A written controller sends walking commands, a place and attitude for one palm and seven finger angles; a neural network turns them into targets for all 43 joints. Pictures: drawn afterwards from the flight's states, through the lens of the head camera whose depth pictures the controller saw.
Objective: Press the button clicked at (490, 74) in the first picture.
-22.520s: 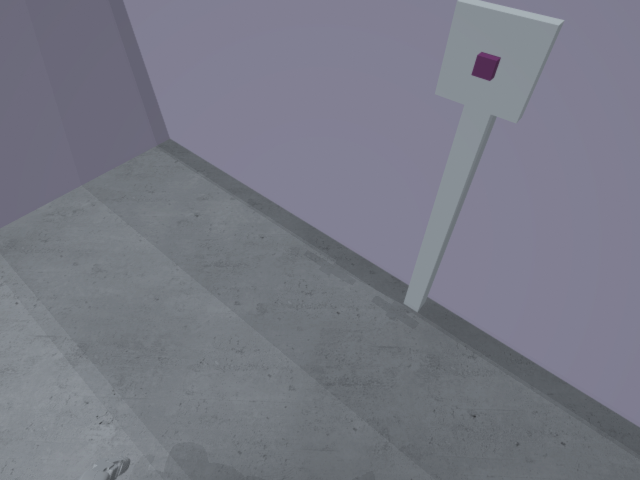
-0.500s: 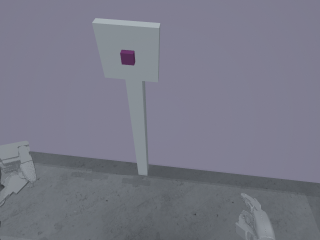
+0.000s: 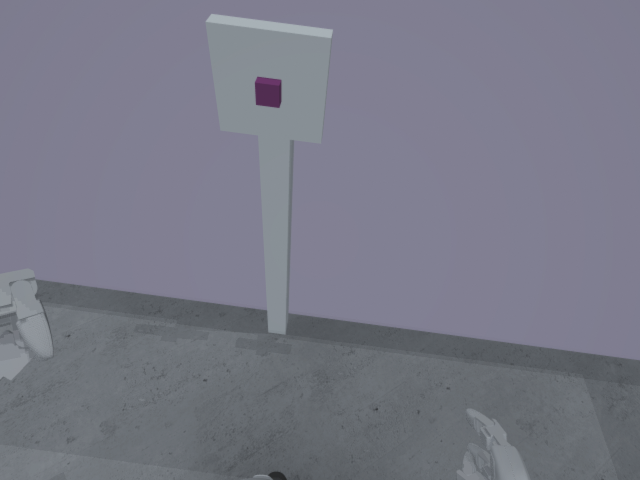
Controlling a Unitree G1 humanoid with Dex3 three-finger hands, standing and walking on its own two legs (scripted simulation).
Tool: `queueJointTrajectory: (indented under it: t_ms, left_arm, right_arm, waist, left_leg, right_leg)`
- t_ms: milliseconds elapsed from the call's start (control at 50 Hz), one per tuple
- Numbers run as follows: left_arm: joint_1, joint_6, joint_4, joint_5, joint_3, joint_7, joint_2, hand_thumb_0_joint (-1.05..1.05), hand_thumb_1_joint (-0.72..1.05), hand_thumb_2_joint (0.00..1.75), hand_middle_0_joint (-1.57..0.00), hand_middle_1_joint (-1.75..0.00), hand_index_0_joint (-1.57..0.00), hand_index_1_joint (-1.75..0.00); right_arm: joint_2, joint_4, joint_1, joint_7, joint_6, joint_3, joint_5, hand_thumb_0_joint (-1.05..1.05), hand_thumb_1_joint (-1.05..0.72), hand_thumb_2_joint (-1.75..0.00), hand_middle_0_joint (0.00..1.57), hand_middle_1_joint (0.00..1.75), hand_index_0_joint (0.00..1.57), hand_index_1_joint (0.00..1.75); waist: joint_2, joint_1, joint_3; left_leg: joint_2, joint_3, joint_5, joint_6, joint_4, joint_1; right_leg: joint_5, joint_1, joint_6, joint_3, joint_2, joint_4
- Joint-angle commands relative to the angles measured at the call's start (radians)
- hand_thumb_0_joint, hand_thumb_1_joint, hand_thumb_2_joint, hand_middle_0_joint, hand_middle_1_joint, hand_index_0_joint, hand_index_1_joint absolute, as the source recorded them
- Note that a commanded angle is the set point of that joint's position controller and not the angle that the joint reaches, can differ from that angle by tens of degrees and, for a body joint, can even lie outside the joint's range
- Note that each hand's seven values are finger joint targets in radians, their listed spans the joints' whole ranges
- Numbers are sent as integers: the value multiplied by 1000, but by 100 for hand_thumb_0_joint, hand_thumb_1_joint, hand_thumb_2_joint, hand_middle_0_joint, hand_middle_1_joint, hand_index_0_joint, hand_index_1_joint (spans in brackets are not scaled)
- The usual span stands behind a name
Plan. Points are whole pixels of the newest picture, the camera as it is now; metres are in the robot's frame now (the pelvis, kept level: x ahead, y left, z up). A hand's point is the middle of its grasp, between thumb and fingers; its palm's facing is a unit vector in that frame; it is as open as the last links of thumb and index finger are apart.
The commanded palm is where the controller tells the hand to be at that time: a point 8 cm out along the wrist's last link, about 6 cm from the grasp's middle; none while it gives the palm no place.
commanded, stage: step back with the hand held close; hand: left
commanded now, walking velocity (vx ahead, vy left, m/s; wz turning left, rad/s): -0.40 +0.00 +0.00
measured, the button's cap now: (268, 91) +0.64 +0.13 +0.15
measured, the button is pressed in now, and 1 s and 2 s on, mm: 0 0 0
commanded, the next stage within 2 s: stop stepping back and stand still in 0.40 s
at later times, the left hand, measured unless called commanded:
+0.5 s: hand out of the picture +0.14 +0.27 +0.17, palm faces +0.34 -0.86 -0.37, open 3.1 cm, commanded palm +0.07 +0.31 +0.18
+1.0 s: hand out of the picture +0.08 +0.30 +0.19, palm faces +0.18 -0.89 -0.42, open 3.1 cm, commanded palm +0.04 +0.35 +0.18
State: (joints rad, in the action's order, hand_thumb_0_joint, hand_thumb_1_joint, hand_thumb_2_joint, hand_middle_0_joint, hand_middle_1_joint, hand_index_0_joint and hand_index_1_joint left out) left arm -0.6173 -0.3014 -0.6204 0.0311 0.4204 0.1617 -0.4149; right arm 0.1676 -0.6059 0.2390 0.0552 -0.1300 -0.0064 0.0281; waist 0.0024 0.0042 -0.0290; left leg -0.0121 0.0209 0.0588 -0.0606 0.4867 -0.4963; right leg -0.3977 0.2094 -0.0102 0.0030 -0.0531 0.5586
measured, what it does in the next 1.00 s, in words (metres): walks backwards: right foot, then left foot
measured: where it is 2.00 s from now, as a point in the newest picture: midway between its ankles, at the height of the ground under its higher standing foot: outside the picture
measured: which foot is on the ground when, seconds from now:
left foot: down 0.00-0.58, up 0.60-0.70, down 0.72-1.00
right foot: up 0.00-0.00, down 0.02-0.74, up 0.76-1.00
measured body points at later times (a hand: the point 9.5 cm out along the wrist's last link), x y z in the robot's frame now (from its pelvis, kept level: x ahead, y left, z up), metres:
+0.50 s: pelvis -0.07 +0.03 +0.00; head -0.05 +0.07 +0.44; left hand +0.12 +0.32 +0.19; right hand +0.10 -0.21 -0.07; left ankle +0.12 +0.07 -0.73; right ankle -0.12 -0.12 -0.71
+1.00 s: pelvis -0.12 +0.09 +0.03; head -0.13 +0.14 +0.47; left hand +0.07 +0.35 +0.21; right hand -0.01 -0.14 -0.04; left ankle -0.03 +0.12 -0.73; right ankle -0.15 -0.02 -0.69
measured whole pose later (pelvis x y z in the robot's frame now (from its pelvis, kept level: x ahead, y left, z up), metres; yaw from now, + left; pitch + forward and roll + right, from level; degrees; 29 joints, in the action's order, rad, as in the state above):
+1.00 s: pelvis -0.12 +0.09 +0.03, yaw -7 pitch +0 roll -5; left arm -0.73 -0.18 -0.69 0.03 0.34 0.15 -0.44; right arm 0.14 -0.60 0.29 0.04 -0.12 -0.04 0.04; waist 0.01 0.03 -0.04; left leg 0.01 0.01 0.03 -0.03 0.21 -0.22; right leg -0.47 0.25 -0.01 0.08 -0.09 0.61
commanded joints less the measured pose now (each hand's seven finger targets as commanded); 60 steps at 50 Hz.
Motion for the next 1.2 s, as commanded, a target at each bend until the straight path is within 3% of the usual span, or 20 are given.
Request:
queueJointTrajectory:
  t_ms: [0, 60, 180, 240, 320, 420, 520, 540, 580, 620, 660, 680, 720, 760, 800, 840, 980, 1040, 1120, 1180]
  left_arm:
    - [68, -79, -194, 20, 68, -11, -170, 0, 90, 90, -130, -150, -130, -150]
    - [67, -64, -185, 30, 66, -8, -167, 0, 90, 90, -130, -150, -130, -150]
    - [4, -64, -201, 49, 100, -16, -198, 0, 90, 90, -130, -150, -130, -150]
    - [16, -69, -150, 50, 87, -10, -191, 0, 90, 90, -130, -150, -130, -150]
    - [82, -68, -139, 35, 50, -3, -170, 0, 90, 90, -130, -150, -130, -150]
    - [92, -82, -194, 27, 102, -16, -190, 0, 90, 90, -130, -150, -130, -150]
    - [-56, -46, -248, 49, 69, -24, -160, 0, 90, 90, -130, -150, -130, -150]
    - [-57, -36, -260, 46, 76, -19, -182, 0, 90, 90, -130, -150, -130, -150]
    - [26, -6, -293, 49, 127, 3, -216, 0, 90, 90, -130, -150, -130, -150]
    - [95, 63, -151, 27, 56, -4, -128, 0, 90, 90, -130, -150, -130, -150]
    - [205, 86, -118, 13, 13, -1, -113, 0, 90, 90, -130, -150, -130, -150]
    - [213, 82, -93, 2, 24, 1, -123, 0, 90, 90, -130, -150, -130, -150]
    - [275, 44, -180, -5, 6, 4, -125, 0, 90, 90, -130, -150, -130, -150]
    - [255, 15, -295, 1, 37, -3, -170, 0, 90, 90, -130, -150, -130, -150]
    - [49, 25, -313, -5, 30, -4, -138, 0, 90, 90, -130, -150, -130, -150]
    - [-78, 47, -304, -7, 15, -5, -111, 0, 90, 90, -130, -150, -130, -150]
    - [-63, 109, -178, 16, 37, 8, -139, 0, 90, 90, -130, -150, -130, -150]
    - [-23, 118, -144, 22, 57, 0, -174, 0, 90, 90, -130, -150, -130, -150]
    - [107, 121, -180, 17, 28, -4, -148, 0, 90, 90, -130, -150, -130, -150]
    - [155, 105, -189, -3, -2, 5, -114, 0, 90, 90, -130, -150, -130, -150]
  right_arm:
    - [152, 116, -124, 14, -37, 48, -2, 0, -90, -90, 20, 30, 20, 30]
    - [152, 120, -125, 28, -30, 64, -25, 0, -90, -90, 20, 30, 20, 30]
    - [158, 171, -179, 40, -8, 48, -21, 0, -90, -90, 20, 30, 20, 30]
    - [156, 155, -150, 45, -6, 51, -16, 0, -90, -90, 20, 30, 20, 30]
    - [159, 129, -120, 46, -18, 49, -16, 0, -90, -90, 20, 30, 20, 30]
    - [206, 153, -155, 38, -37, 69, 15, 0, -90, -90, 20, 30, 20, 30]
    - [149, 157, -118, 1, -43, 60, -6, 0, -90, -90, 20, 30, 20, 30]
    - [149, 152, -110, 4, -32, 61, -13, 0, -90, -90, 20, 30, 20, 30]
    - [138, 118, -84, 12, -2, 59, 18, 0, -90, -90, 20, 30, 20, 30]
    - [135, 122, -119, 29, 8, 54, -9, 0, -90, -90, 20, 30, 20, 30]
    - [153, 112, -142, 47, -6, 39, -19, 0, -90, -90, 20, 30, 20, 30]
    - [171, 100, -132, 58, -21, 35, -20, 0, -90, -90, 20, 30, 20, 30]
    - [171, 133, -107, 56, -64, 25, -24, 0, -90, -90, 20, 30, 20, 30]
    - [137, 119, -132, 34, -91, 27, -4, 0, -90, -90, 20, 30, 20, 30]
    - [130, 137, -124, 2, -86, 32, -5, 0, -90, -90, 20, 30, 20, 30]
    - [135, 149, -126, -14, -69, 31, -6, 0, -90, -90, 20, 30, 20, 30]
    - [143, 151, -105, 27, -8, 41, 1, 0, -90, -90, 20, 30, 20, 30]
    - [140, 141, -105, 35, 17, 37, -2, 0, -90, -90, 20, 30, 20, 30]
    - [157, 120, -136, 37, 7, 57, -19, 0, -90, -90, 20, 30, 20, 30]
    - [162, 113, -148, 35, 0, 48, -25, 0, -90, -90, 20, 30, 20, 30]
  waist:
    - [-37, -3, -139]
    - [71, 5, -248]
    - [-90, 4, -34]
    - [-22, 16, 21]
    - [20, 26, 34]
    - [-316, -14, -117]
    - [-196, -36, -224]
    - [-54, -13, -183]
    - [95, 1, -113]
    - [226, 18, 36]
    - [125, 38, 124]
    - [-70, 34, 142]
    - [-305, 7, 63]
    - [-316, 12, -30]
    - [-153, -12, -82]
    - [-195, -18, -89]
    - [-174, -6, -58]
    - [-36, 3, -50]
    - [190, 10, -3]
    - [59, 23, 90]
  left_leg:
    - [-81, -65, 35, 67, -16, 378]
    - [-69, -33, -76, 55, 58, 542]
    - [-79, -115, 219, 68, -22, 376]
    - [-47, -103, 272, 94, 71, 392]
    - [-29, -105, 174, 80, 122, 423]
    - [-311, -467, 692, 49, -545, -18]
    - [-92, -73, 303, 110, -198, 264]
    - [-16, 4, 262, 132, 46, 361]
    - [23, -52, 250, 123, 491, 383]
    - [-19, -108, 330, 88, 549, 191]
    - [-50, -86, 291, 70, 219, 231]
    - [-60, -120, 254, 61, -32, 226]
    - [-227, -462, 279, -6, -304, 194]
    - [-266, -622, 534, 142, -450, 299]
    - [-235, -453, 512, 135, -430, 325]
    - [-188, -309, 465, 114, -440, 291]
    - [-125, -150, 329, 142, -405, 288]
    - [-68, -81, 328, 140, -234, 247]
    - [-3, -70, 264, 87, 318, 371]
    - [-40, -76, 269, 55, 257, 259]
  right_leg:
    - [279, 167, -55, -115, 149, -243]
    - [390, 212, -3, -52, 139, -194]
    - [-32, 341, -45, -47, 98, -226]
    - [-194, 457, -81, -84, 138, -306]
    - [16, 462, -73, -72, 167, -268]
    - [-170, -107, -20, -6, -87, 286]
    - [-119, -4, -58, 52, -21, -147]
    - [-122, 176, -88, -52, 104, -291]
    - [-210, 467, -203, -259, 388, -423]
    - [-329, 456, -176, -184, 352, -371]
    - [-197, 396, -92, -26, 254, -236]
    - [-106, 321, -56, -6, 176, -89]
    - [-70, 194, 18, 30, 22, 150]
    - [-126, 254, 4, -81, 12, 358]
    - [-40, 188, 1, -59, 12, 309]
    - [-24, 106, 5, 12, -7, 225]
    - [-59, -66, -22, 104, -52, -130]
    - [-20, -87, -68, 12, 46, -284]
    - [-348, 372, -178, -193, 301, -398]
    - [-198, 319, -163, -151, 308, -311]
